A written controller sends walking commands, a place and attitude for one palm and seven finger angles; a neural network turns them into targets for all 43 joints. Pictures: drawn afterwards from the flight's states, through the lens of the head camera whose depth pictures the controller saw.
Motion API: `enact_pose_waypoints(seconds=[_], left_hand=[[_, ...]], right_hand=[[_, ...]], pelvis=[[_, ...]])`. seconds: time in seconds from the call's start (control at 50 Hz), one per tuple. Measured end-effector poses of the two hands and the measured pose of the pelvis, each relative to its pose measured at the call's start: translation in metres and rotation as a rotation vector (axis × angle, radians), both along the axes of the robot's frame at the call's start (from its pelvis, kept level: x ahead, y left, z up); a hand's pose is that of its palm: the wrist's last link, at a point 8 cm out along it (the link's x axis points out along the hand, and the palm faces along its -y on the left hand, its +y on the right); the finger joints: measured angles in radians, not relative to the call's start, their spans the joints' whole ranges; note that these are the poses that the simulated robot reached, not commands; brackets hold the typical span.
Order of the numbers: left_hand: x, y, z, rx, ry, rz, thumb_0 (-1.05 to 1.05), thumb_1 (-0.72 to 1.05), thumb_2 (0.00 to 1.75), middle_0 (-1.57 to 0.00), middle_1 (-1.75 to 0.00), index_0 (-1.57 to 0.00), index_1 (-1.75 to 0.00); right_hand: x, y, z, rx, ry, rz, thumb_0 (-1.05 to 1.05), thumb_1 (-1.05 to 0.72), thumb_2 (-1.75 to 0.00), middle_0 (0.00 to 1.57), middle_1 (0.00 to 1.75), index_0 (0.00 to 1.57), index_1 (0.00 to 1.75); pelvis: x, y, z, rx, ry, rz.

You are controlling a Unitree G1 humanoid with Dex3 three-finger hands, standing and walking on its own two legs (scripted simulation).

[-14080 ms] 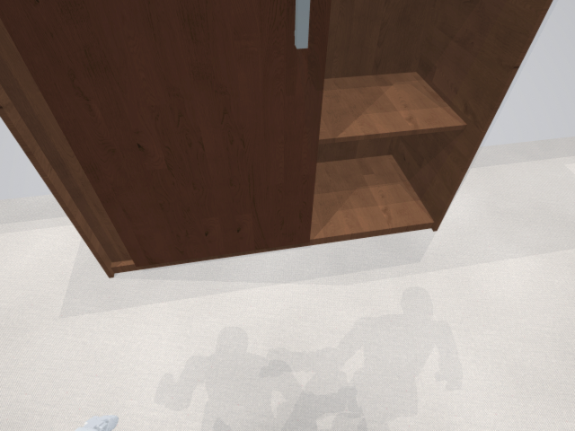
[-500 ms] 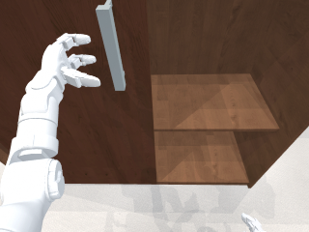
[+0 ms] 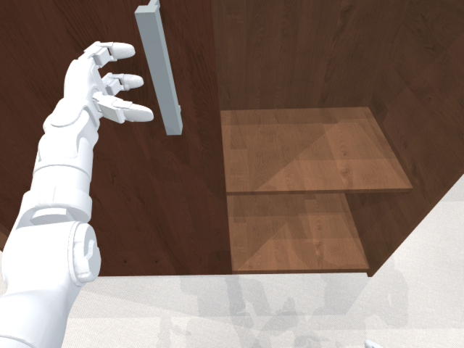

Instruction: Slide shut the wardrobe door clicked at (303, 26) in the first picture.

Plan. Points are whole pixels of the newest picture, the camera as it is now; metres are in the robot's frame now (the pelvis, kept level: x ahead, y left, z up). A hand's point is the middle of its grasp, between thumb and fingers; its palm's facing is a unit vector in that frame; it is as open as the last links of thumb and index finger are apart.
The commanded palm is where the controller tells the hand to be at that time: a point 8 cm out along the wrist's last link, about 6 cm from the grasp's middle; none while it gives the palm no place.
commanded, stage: move the hooked fingers beside the handle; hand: left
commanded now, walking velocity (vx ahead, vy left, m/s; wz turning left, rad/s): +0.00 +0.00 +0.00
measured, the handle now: (165, 72) +0.50 +0.12 +0.24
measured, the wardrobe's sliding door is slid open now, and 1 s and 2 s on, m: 0.60 0.60 0.60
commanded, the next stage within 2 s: none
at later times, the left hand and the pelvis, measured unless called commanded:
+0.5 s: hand (123, 85) +0.47 +0.18 +0.24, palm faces +0.02 -1.00 -0.02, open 13.5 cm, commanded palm +0.46 +0.23 +0.23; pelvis -0.01 +0.00 +0.00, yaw +1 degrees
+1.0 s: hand (124, 86) +0.47 +0.18 +0.24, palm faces +0.03 -1.00 -0.03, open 13.5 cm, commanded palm +0.48 +0.22 +0.22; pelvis -0.03 +0.00 -0.01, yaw +1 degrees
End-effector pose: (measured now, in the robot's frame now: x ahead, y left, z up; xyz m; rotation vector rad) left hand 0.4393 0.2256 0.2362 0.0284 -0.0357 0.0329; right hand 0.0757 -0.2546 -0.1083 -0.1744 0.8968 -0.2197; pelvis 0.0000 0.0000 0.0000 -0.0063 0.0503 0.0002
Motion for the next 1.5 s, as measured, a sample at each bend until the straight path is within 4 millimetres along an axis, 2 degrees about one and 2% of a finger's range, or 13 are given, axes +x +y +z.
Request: enact_pose_waypoints(seconds=[0.28,0.74,0.92,1.12,1.5], left_hand=[[0.003,0.003,0.0,-0.009,0.006,-0.002,-0.01,-0.5,0.3,-0.38,-1.26,-0.36,-1.24],[0.004,0.005,0.001,-0.004,0.009,-0.005,-0.01,-0.5,0.3,-0.42,-1.23,-0.37,-1.25],[0.004,0.005,0.0,-0.001,0.004,-0.001,-0.01,-0.5,0.3,-0.42,-1.23,-0.37,-1.25],[0.005,0.005,0.0,0.008,-0.001,0.002,-0.01,-0.5,0.3,-0.43,-1.23,-0.37,-1.25],[0.005,0.007,0.0,-0.001,0.003,-0.011,-0.01,-0.5,0.3,-0.44,-1.22,-0.38,-1.24]], right_hand=[[-0.007,-0.002,0.001,-0.015,0.009,0.013,0.01,-0.9,-0.9,0.2,0.3,0.2,0.3],[-0.063,-0.006,-0.006,-0.03,0.112,-0.011,0.01,-0.9,-0.9,0.2,0.3,0.2,0.3],[-0.078,-0.009,-0.007,-0.037,0.136,-0.015,0.01,-0.9,-0.9,0.2,0.3,0.2,0.3],[-0.084,-0.013,-0.007,-0.044,0.145,-0.011,0.0,-0.9,-0.9,0.2,0.3,0.2,0.3],[-0.079,-0.019,-0.008,-0.045,0.137,-0.014,0.0,-0.9,-0.9,0.2,0.3,0.2,0.3]], pelvis=[[-0.007,0.001,-0.001,0.0,0.018,0.007],[-0.023,0.001,-0.004,-0.001,0.05,0.016],[-0.028,0.001,-0.005,-0.001,0.063,0.016],[-0.032,-0.001,-0.007,-0.001,0.08,0.019],[-0.031,-0.005,-0.009,-0.004,0.095,0.018]])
